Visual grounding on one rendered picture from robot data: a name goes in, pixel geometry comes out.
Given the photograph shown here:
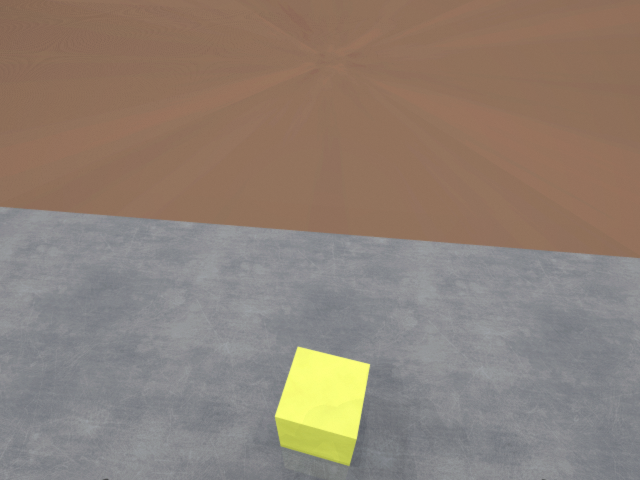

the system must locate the carton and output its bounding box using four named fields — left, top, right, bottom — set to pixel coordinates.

left=275, top=347, right=370, bottom=466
